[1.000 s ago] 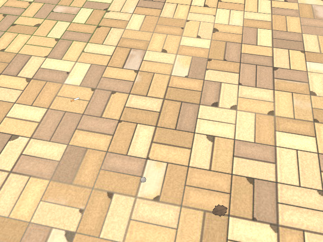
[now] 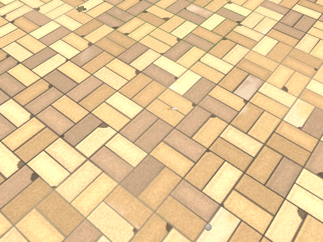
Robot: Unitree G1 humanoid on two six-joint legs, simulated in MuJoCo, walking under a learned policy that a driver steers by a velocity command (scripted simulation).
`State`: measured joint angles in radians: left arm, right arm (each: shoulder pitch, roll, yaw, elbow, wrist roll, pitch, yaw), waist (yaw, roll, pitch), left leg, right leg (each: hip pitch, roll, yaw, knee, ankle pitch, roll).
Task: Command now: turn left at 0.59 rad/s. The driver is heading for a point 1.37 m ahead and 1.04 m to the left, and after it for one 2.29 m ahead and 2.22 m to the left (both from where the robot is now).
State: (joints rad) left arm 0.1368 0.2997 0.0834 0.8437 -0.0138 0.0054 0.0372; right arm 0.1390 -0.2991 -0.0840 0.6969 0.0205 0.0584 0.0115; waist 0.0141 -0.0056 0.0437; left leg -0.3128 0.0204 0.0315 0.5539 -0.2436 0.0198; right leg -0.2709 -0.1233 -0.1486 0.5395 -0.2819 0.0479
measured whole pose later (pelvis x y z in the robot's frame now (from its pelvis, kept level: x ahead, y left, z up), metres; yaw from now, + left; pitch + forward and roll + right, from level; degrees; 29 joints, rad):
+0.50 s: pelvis +0.01 +0.00 +0.00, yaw +18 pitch +2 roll -1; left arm 0.12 0.29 0.08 0.77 0.00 -0.03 0.01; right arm 0.17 -0.32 -0.08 0.65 0.02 0.05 -0.03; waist -0.01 0.04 0.01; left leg -0.37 -0.12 -0.22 0.61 -0.33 0.03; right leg -0.29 0.04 0.06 0.49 -0.24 -0.01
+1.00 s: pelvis +0.08 +0.09 -0.01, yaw +36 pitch +3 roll -1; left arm 0.23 0.34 0.07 0.75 -0.01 -0.03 0.01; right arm 0.12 -0.32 -0.07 0.55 0.00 0.00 0.03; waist 0.04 -0.01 0.07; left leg -0.48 -0.03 0.00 0.62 -0.19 0.05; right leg -0.34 -0.07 -0.01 1.10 -0.56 0.06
